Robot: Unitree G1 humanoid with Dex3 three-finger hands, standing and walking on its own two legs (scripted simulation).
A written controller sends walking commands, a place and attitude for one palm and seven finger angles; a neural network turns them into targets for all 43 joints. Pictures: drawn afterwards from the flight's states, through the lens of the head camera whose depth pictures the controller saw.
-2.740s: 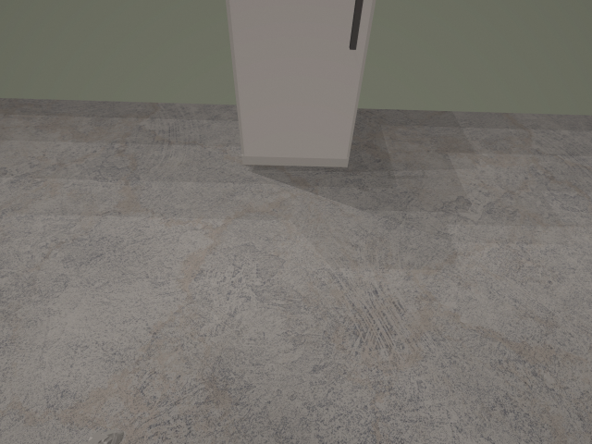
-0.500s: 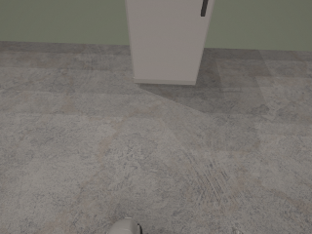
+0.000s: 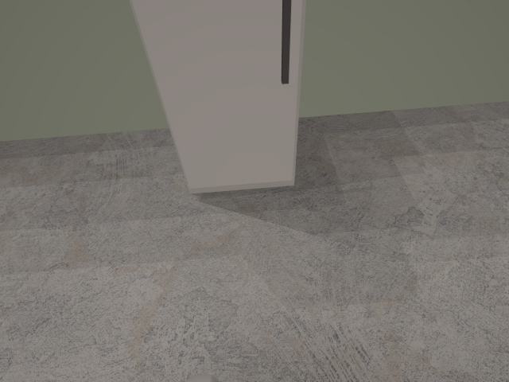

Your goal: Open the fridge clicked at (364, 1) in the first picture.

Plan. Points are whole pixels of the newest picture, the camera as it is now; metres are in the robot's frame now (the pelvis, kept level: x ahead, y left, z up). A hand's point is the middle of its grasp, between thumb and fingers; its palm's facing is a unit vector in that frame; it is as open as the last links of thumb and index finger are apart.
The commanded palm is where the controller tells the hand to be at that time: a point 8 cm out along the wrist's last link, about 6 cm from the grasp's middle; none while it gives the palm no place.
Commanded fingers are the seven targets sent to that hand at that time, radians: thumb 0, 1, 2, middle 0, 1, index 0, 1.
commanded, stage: walk to a spot facing it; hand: right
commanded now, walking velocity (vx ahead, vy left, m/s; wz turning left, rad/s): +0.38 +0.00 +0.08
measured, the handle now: (285, 12) +1.12 -0.05 +0.13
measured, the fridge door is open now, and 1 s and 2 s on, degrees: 0 0 0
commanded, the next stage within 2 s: turn to face it in 0.44 s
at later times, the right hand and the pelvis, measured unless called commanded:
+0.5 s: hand (328, 304) +0.31 -0.12 -0.17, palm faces +0.04 +0.97 -0.22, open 7.2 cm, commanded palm none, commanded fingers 0.00 -0.90 -0.90 0.20 0.30 0.20 0.30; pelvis +0.24 +0.06 +0.00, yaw -2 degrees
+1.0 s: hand (338, 288) +0.35 -0.15 -0.18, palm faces +0.06 +0.98 -0.17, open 7.4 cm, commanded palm none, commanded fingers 0.00 -0.90 -0.90 0.20 0.30 0.20 0.30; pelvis +0.37 +0.01 -0.01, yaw +1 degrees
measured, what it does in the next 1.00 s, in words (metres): walks ahead: left foot, then right foot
